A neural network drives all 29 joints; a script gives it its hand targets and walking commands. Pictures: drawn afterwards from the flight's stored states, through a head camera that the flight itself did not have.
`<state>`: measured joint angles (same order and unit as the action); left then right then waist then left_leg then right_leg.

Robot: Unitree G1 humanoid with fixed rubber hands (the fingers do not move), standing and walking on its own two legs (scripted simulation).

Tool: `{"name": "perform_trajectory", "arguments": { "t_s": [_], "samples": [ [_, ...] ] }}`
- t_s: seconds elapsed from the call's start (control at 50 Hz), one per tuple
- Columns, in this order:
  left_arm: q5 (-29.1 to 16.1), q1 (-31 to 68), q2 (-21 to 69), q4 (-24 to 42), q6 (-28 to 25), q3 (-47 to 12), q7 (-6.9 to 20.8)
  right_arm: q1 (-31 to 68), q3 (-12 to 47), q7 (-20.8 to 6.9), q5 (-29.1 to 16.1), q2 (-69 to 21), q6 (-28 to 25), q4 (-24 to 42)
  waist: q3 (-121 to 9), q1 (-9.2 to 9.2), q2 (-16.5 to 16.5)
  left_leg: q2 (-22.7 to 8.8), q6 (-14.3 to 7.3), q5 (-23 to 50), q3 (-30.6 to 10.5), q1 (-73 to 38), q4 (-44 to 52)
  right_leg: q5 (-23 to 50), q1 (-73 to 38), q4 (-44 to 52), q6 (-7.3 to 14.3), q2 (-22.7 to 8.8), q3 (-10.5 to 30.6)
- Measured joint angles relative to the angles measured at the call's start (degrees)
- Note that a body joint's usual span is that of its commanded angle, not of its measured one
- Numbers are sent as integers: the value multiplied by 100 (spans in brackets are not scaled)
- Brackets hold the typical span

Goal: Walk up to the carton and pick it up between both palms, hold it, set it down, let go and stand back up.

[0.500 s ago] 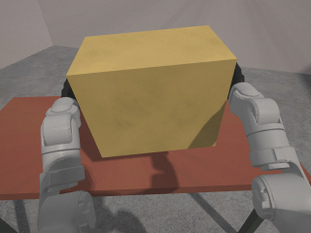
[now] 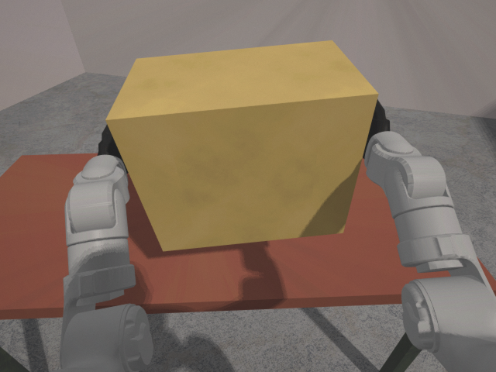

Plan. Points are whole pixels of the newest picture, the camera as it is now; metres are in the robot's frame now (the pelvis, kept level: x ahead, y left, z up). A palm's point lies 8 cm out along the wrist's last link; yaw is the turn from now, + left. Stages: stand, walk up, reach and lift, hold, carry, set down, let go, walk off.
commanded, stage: hold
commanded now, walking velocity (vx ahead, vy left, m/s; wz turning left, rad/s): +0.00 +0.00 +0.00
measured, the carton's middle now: (244, 149) +0.38 +0.01 +0.22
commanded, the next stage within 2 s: set down in 0.84 s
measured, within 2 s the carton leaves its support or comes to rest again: neither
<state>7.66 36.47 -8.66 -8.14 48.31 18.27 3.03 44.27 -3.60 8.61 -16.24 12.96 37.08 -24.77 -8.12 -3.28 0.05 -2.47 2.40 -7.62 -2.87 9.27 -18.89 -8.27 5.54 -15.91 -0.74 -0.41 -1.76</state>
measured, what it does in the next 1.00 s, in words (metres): stands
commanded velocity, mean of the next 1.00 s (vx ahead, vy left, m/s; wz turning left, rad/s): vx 0.00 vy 0.00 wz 0.00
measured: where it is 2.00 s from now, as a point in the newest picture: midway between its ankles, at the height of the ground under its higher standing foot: outside the picture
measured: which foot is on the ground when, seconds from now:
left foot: down 0.00-1.00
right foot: down 0.00-1.00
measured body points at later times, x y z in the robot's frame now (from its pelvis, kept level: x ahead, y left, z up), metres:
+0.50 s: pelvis +0.00 +0.00 +0.00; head -0.07 +0.01 +0.44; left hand +0.37 +0.21 +0.23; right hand +0.38 -0.18 +0.25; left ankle +0.03 +0.14 -0.75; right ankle +0.01 -0.13 -0.75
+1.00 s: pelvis +0.00 +0.00 +0.00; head -0.07 +0.01 +0.45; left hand +0.37 +0.21 +0.22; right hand +0.38 -0.18 +0.24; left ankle +0.03 +0.14 -0.75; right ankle +0.01 -0.13 -0.75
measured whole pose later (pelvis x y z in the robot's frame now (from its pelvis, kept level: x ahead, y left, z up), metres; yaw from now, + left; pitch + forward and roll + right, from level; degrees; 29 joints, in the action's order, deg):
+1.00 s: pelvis +0.00 +0.00 +0.00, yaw +1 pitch -3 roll -1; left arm 8.8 36.5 -7.3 -10.5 43.9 20.2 3.5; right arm 43.3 -5.4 7.8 -14.3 11.1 32.7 -26.6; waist -6.7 -4.2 0.7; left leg -2.1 2.1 -7.2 -3.5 7.5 -18.0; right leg -8.1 3.5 -15.0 -0.9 -0.7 -2.3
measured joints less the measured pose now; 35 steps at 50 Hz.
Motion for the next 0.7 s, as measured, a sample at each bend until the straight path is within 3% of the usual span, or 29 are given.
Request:
{"name": "perform_trajectory", "arguments": {
  "t_s": [0.7],
  "samples": [
    [-5, -22, 3, 23, 10, 2, -1, -15, 2, 4, -8, -4, 12, 21, -7, 0, -1, 2, 1, -4, -5, -3, 0, -5, -3, -2, 1, 1, 3]
  ]
}}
